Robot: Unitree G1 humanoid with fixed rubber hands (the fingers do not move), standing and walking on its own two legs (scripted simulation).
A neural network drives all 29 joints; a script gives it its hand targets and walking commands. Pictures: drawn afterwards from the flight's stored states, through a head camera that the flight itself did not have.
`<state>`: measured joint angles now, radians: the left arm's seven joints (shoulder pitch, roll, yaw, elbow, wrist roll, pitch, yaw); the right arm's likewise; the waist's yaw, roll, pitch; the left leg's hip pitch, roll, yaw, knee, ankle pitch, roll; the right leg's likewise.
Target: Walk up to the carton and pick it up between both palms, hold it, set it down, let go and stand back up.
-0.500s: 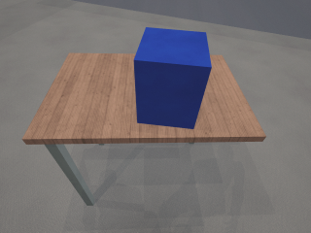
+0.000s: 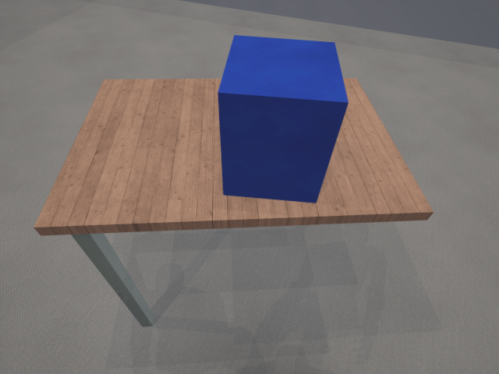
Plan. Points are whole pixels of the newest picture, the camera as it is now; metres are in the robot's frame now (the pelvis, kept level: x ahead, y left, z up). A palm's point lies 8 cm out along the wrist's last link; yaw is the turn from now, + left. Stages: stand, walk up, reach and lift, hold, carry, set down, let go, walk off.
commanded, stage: walk up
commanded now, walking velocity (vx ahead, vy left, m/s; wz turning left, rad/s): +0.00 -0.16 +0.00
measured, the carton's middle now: (276, 122) +0.56 -0.04 +0.09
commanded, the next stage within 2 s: none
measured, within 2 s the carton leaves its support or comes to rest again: neither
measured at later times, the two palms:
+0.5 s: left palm out of the picture +0.09 +0.11 -0.12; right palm out of the picture -0.03 -0.31 -0.16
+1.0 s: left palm out of the picture +0.00 +0.12 -0.15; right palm out of the picture +0.01 -0.27 -0.15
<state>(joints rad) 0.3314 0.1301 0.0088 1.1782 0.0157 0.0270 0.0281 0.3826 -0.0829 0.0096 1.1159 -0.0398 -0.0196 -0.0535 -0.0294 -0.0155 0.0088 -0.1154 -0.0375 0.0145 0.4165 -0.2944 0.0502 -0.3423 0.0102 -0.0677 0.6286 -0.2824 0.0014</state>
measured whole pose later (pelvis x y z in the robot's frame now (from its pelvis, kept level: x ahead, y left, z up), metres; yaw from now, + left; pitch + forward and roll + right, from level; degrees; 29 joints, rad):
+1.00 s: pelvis +0.04 -0.08 +0.00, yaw -1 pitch -1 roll +0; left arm 0.33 0.12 -0.02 1.18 0.00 -0.01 0.03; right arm 0.33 -0.08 0.01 1.16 -0.01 -0.03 -0.04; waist 0.01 0.00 0.03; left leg -0.10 -0.04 0.06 0.35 -0.24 0.06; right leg -0.16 -0.02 -0.06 0.38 -0.20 0.00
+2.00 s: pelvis +0.05 +0.04 +0.00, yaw -1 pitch -1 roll +0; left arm 0.33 0.09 -0.01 1.16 0.01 -0.01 0.04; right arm 0.30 -0.13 -0.01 1.10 0.00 0.00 -0.04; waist -0.02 0.04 0.01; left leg -0.17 -0.01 0.05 0.39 -0.21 0.03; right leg -0.10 0.01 -0.06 0.38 -0.25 -0.02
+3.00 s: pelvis +0.04 -0.10 +0.00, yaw +0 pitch -1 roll +1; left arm 0.30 0.14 0.01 1.06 0.03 -0.01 0.06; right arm 0.28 -0.16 -0.04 1.13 -0.02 0.04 -0.03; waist 0.05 0.00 0.04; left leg -0.25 -0.03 0.06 0.67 -0.40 0.00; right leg -0.20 -0.01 -0.05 0.44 -0.23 -0.02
